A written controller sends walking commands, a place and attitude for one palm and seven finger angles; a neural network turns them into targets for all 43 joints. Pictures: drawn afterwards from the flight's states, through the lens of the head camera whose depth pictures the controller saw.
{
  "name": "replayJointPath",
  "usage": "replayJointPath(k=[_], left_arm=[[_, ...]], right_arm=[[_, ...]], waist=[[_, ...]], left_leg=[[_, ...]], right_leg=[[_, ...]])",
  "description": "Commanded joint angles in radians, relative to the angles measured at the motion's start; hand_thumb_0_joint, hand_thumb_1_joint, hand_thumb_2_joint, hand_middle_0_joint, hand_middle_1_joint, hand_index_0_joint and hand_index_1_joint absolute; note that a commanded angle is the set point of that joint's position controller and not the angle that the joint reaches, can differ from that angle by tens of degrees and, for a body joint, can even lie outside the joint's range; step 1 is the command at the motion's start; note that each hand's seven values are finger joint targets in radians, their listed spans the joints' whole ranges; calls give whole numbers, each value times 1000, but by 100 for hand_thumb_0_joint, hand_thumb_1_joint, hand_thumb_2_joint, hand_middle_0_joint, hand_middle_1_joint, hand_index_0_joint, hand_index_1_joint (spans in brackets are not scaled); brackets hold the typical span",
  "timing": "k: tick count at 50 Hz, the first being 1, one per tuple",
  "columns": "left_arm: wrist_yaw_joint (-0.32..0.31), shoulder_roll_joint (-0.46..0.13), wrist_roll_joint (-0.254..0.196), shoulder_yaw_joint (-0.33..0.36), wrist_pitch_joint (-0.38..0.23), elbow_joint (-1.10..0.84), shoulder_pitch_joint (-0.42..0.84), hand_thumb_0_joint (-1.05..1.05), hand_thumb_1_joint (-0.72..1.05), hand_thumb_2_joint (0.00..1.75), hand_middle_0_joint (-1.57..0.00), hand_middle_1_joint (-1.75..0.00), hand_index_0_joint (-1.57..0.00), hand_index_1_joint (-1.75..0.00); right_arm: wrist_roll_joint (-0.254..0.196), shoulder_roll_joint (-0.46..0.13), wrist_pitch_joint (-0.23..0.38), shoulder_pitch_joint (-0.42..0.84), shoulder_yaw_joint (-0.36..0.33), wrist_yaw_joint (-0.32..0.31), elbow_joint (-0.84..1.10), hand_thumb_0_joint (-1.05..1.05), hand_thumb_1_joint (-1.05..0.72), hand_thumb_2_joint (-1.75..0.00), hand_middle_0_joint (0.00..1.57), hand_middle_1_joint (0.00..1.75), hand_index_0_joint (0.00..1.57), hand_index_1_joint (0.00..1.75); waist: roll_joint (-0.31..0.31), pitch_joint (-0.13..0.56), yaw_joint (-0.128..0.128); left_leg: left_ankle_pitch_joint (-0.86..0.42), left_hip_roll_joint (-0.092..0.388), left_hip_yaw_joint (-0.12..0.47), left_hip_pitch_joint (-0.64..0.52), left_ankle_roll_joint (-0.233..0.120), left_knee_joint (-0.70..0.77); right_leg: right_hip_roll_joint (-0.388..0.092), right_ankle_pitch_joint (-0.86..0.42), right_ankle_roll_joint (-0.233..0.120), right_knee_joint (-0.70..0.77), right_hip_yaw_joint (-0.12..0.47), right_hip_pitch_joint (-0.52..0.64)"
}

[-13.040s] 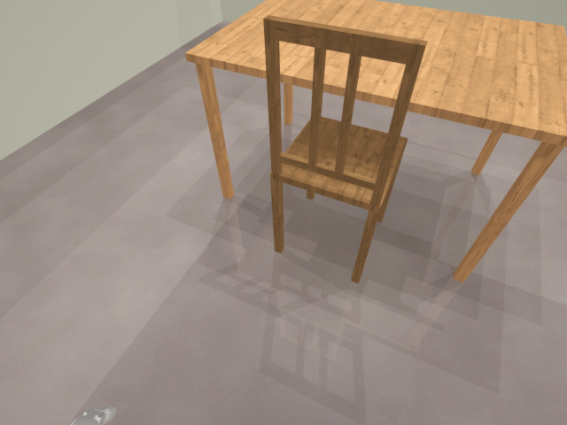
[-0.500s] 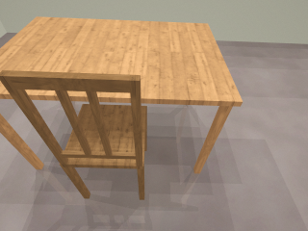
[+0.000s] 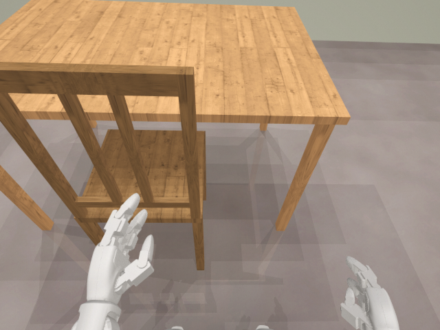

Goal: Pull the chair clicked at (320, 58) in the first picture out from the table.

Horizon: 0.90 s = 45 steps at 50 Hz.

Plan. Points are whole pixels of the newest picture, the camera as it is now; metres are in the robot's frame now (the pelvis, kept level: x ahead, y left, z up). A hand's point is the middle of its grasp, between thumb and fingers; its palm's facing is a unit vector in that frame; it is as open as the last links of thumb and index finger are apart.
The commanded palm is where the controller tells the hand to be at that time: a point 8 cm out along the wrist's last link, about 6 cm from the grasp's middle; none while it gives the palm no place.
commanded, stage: raise the hand toward the chair's back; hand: left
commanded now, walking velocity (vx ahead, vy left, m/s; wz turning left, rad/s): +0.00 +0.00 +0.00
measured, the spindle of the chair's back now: (97, 157) +0.47 +0.30 +0.01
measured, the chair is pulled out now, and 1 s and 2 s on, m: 0.00 0.00 0.00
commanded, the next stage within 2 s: aim the fingers beside a spindle in 1.78 s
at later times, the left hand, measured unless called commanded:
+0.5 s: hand (135, 285) +0.20 +0.15 -0.01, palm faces +0.00 -1.00 -0.03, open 12.7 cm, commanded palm +0.17 +0.22 +0.00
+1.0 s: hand (110, 272) +0.22 +0.19 +0.01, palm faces +0.04 -1.00 -0.06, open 16.5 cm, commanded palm +0.20 +0.25 +0.02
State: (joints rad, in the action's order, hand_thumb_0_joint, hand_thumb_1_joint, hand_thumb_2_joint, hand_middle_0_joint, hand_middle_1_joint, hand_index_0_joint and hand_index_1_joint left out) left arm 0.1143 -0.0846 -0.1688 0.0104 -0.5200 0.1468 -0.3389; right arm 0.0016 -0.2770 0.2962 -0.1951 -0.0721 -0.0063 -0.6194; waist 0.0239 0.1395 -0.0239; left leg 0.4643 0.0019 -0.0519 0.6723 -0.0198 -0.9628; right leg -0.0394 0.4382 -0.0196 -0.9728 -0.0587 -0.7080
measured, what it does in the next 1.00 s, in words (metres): stands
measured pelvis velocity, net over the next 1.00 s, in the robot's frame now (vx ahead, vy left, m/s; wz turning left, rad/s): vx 0.00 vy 0.00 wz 0.02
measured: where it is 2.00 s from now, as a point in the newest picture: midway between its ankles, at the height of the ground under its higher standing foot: outside the picture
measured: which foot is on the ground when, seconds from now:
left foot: down 0.00-1.00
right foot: down 0.00-1.00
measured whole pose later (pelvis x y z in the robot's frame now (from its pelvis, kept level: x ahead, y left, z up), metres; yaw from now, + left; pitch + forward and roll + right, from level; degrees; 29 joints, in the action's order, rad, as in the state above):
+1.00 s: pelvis +0.00 +0.00 -0.03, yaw +1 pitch +16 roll -2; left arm 0.24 -0.22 -0.25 0.16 -0.42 0.01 -0.37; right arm -0.02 -0.22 0.19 -0.19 0.00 -0.05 -0.51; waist -0.03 0.14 0.00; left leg 0.54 0.02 0.02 0.90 -0.01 -1.17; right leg -0.02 0.50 -0.03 -1.11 -0.12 -0.88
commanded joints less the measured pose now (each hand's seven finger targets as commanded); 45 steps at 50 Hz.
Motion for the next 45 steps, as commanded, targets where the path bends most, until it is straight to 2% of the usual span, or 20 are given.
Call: replayJointPath(k=[1,3,4,7,8,9,11,13,15,17,18,20,23,24,26,28,31,32,35,45], left_arm=[[76,-111,11,107,-87,-154,-346,0,50,73,-16,-24,-16,-24],[50,-129,7,89,-23,-294,-267,0,46,71,-16,-23,-16,-23],[28,-145,7,95,-12,-389,-211,0,43,70,-15,-23,-15,-23],[-18,-140,-2,88,-46,-546,-121,0,36,67,-15,-22,-15,-22],[-11,-144,-5,68,-69,-589,-49,0,34,66,-14,-21,-14,-21],[0,-139,-3,50,-94,-602,-19,0,32,65,-14,-21,-14,-21],[41,-123,-14,13,-115,-557,-6,0,27,63,-14,-20,-14,-20],[100,-134,-28,5,-88,-477,-9,0,22,61,-13,-19,-13,-19],[144,-173,-48,59,-24,-421,-60,0,18,59,-13,-19,-13,-19],[162,-187,-64,100,57,-399,-116,0,13,57,-12,-18,-12,-18],[158,-220,-71,150,101,-369,-149,0,11,56,-12,-18,-12,-18],[131,-220,-88,181,143,-431,-149,0,6,54,-12,-17,-12,-17],[72,-227,-88,225,140,-420,-146,0,-1,51,-11,-16,-11,-16],[63,-210,-86,201,116,-463,-120,0,-3,50,-11,-15,-11,-15],[47,-199,-77,187,72,-440,-127,0,-8,48,-10,-15,-10,-15],[50,-192,-70,172,38,-387,-111,0,-13,46,-10,-14,-10,-14],[74,-196,-69,153,2,-374,-103,0,-20,43,-9,-13,-9,-13],[79,-206,-74,165,-1,-368,-106,0,-22,42,-9,-12,-9,-12],[93,-236,-83,193,-3,-387,-100,0,-29,39,-8,-11,-8,-11],[107,-244,-89,207,24,-344,-26,0,-50,30,-6,-8,-6,-8]], right_arm=[[-1,-72,-37,121,-33,43,274,0,-90,-90,20,30,20,30],[-9,-68,-79,132,-24,32,326,0,-90,-90,20,30,20,30],[-9,-67,-91,120,-23,23,345,0,-90,-90,20,30,20,30],[-1,-47,-100,40,-14,-1,330,0,-90,-90,20,30,20,30],[5,-51,-97,25,-8,-8,317,0,-90,-90,20,30,20,30],[7,-54,-89,27,-3,-13,305,0,-90,-90,20,30,20,30],[5,-62,-69,23,7,-22,281,0,-90,-90,20,30,20,30],[1,-72,-54,30,15,-33,261,0,-90,-90,20,30,20,30],[-13,-74,-52,28,15,-42,263,0,-90,-90,20,30,20,30],[-27,-68,-60,42,13,-49,273,0,-90,-90,20,30,20,30],[-32,-62,-69,64,13,-50,276,0,-90,-90,20,30,20,30],[-35,-45,-78,63,14,-51,288,0,-90,-90,20,30,20,30],[-30,-27,-84,76,17,-57,273,0,-90,-90,20,30,20,30],[-28,-27,-78,61,17,-56,277,0,-90,-90,20,30,20,30],[-24,-29,-68,47,14,-53,256,0,-90,-90,20,30,20,30],[-21,-40,-61,48,10,-53,241,0,-90,-90,20,30,20,30],[-21,-59,-46,27,7,-49,239,0,-90,-90,20,30,20,30],[-22,-63,-44,21,3,-51,238,0,-90,-90,20,30,20,30],[-24,-68,-41,17,1,-53,240,0,-90,-90,20,30,20,30],[-22,-78,-56,6,9,-49,244,0,-90,-90,20,30,20,30]], waist=[[-44,156,134],[-80,142,112],[-82,190,96],[-100,253,31],[-76,233,-3],[-99,236,-15],[-79,209,-44],[-43,182,-56],[-1,243,-29],[7,281,5],[-14,294,36],[-7,316,47],[47,282,59],[7,274,48],[-10,236,35],[25,192,18],[-37,184,8],[-22,205,10],[-73,241,25],[-68,219,8]], left_leg=[[-241,-44,3,135,22,0],[-154,-43,12,166,12,-14],[-171,-35,24,156,6,-31],[-231,-12,54,113,-6,-93],[-228,-6,73,123,-10,-118],[-210,-2,79,128,-11,-136],[-156,3,90,166,-13,-165],[-113,4,100,208,-17,-180],[-85,-2,90,249,-15,-181],[-106,-7,84,246,-15,-155],[-115,-11,79,250,-13,-144],[-145,-15,78,229,-12,-117],[-162,-9,81,238,-10,-98],[-157,-10,77,233,-9,-93],[-153,-8,77,219,-8,-82],[-133,-5,84,231,-10,-79],[-109,-8,81,205,-8,-65],[-113,-8,79,198,-10,-64],[-156,-9,79,153,-9,-48],[-192,-6,91,104,-6,-23]], right_leg=[[27,-259,-35,-51,16,86],[34,-157,-33,-35,43,39],[35,-173,-29,-39,51,39],[42,-236,-15,-45,53,-2],[53,-231,-12,-59,49,-49],[50,-198,-12,-58,52,-78],[51,-119,-8,-51,50,-131],[55,-57,-8,-36,59,-143],[44,-6,1,-11,85,-69],[37,-19,6,4,91,-4],[37,-9,3,7,96,27],[25,-54,11,27,98,87],[27,-78,15,23,85,97],[22,-69,14,29,86,84],[25,-65,11,29,73,50],[31,-35,9,29,61,8],[30,0,2,30,51,-24],[30,-7,4,30,51,-13],[34,-68,-4,15,35,5],[48,-129,-3,15,1,-7]])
